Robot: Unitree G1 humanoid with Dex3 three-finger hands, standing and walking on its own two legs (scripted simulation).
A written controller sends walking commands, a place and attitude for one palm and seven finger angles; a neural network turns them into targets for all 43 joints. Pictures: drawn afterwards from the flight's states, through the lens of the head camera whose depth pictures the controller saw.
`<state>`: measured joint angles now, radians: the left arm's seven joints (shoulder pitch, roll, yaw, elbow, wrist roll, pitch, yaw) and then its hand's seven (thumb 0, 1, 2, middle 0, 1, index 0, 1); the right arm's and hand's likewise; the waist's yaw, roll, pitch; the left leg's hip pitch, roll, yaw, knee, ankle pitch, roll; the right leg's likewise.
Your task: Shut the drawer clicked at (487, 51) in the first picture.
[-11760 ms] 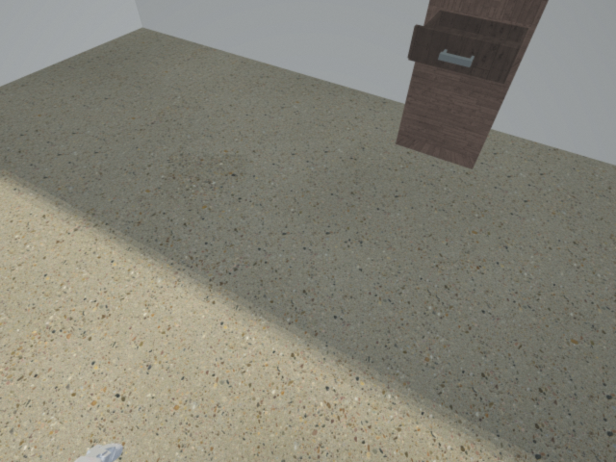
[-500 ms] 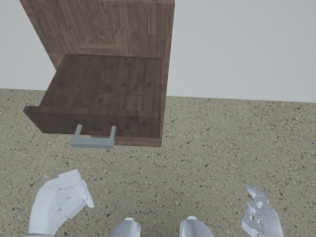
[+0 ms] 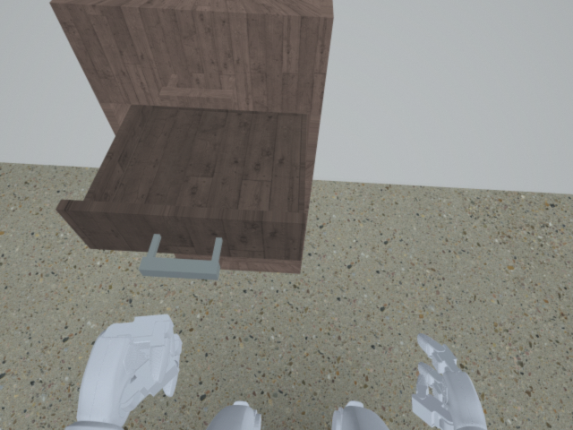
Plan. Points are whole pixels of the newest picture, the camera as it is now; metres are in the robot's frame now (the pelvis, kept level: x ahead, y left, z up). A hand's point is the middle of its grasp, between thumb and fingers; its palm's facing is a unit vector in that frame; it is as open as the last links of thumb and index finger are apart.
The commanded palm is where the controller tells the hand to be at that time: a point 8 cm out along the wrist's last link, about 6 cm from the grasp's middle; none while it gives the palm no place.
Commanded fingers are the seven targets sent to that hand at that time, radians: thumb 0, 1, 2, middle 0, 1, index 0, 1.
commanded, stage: raise the hand and make a fist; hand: left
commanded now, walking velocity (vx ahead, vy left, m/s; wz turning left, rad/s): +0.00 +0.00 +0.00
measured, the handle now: (183, 255) +0.38 +0.20 -0.04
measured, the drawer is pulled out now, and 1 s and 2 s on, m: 0.26 0.26 0.26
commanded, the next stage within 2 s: bring the fist close to the handle in 0.28 s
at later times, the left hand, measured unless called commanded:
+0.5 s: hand (176, 366) +0.19 +0.14 +0.05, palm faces +0.03 -1.00 -0.07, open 3.3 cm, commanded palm +0.17 +0.21 +0.05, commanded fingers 0.00 0.90 0.90 -1.40 -1.60 -1.40 -1.60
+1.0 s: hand (184, 344) +0.23 +0.15 +0.00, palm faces -0.01 -1.00 -0.05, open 3.3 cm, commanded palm +0.21 +0.21 +0.00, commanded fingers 0.00 0.90 0.90 -1.40 -1.60 -1.40 -1.60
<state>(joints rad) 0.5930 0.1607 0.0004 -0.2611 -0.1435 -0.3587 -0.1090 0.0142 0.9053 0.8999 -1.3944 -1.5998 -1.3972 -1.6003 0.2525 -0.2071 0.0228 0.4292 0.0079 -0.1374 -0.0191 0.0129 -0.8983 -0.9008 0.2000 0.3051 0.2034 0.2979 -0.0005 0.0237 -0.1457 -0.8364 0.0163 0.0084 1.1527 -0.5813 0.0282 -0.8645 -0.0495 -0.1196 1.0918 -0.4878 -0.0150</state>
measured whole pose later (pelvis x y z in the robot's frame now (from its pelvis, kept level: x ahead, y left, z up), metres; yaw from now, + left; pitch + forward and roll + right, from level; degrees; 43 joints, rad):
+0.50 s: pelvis +0.00 -0.02 +0.00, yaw +0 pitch +16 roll -1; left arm 0.57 0.18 0.08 -0.17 -0.19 -0.42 -0.15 0.01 0.90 0.90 -1.40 -1.60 -1.40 -1.60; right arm 0.23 -0.21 0.00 0.45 0.02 -0.15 -0.04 0.01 -0.90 -0.90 0.20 0.30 0.20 0.30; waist -0.01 0.02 -0.16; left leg -0.85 0.03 -0.01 1.16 -0.58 0.00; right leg -0.89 -0.04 -0.14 1.11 -0.50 -0.05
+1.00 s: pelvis -0.02 -0.02 -0.03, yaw +0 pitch +20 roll -2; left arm 0.31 0.21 0.14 0.07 -0.22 -0.47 -0.21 0.01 0.90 0.90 -1.40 -1.60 -1.40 -1.60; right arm 0.21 -0.24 0.00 0.52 0.01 -0.16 -0.03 0.01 -0.90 -0.90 0.20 0.30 0.20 0.30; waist -0.03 0.01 -0.17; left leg -1.05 0.03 -0.01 1.31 -0.61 0.00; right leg -1.08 -0.04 -0.13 1.25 -0.53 -0.05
